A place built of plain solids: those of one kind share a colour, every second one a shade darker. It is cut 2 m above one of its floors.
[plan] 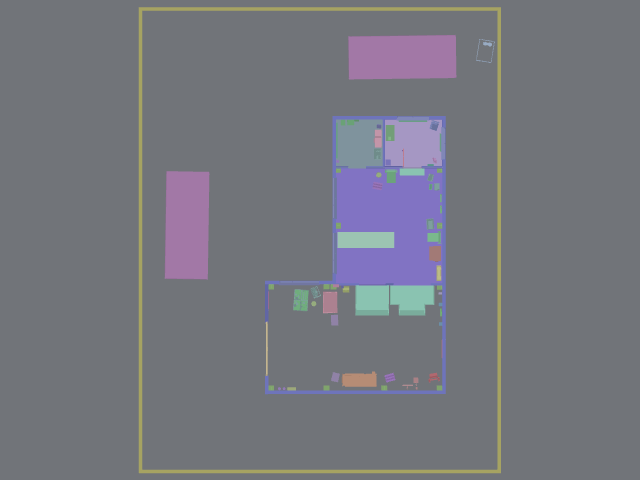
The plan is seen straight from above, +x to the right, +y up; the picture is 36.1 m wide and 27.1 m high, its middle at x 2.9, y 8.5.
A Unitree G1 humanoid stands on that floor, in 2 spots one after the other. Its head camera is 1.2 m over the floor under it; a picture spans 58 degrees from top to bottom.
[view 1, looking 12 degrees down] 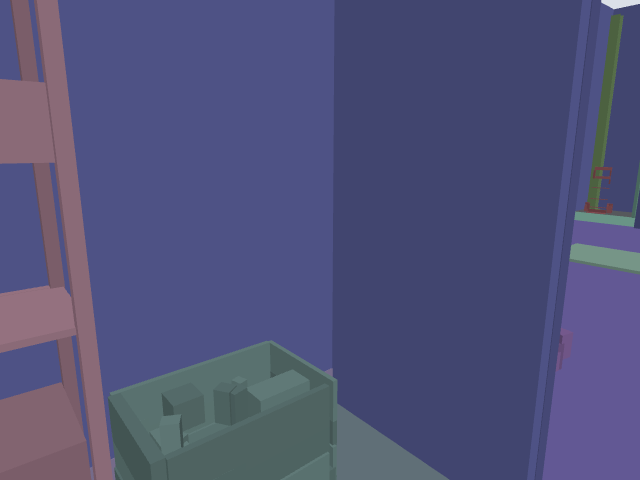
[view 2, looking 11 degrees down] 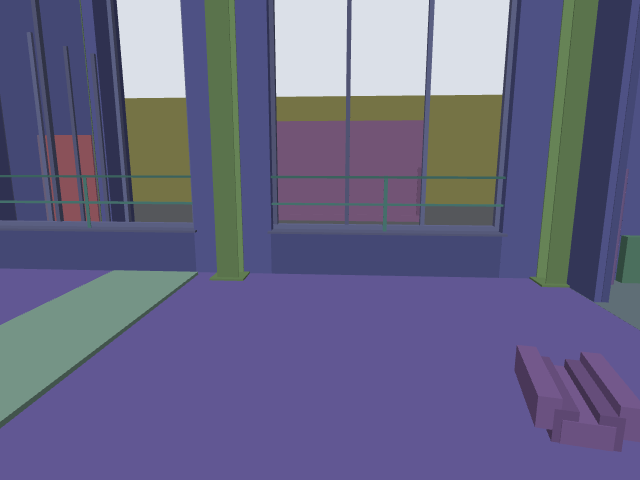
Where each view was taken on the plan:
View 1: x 5.00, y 13.90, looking -39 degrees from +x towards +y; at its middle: wall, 1.90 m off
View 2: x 8.10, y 10.50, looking -176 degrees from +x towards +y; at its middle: wall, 4.39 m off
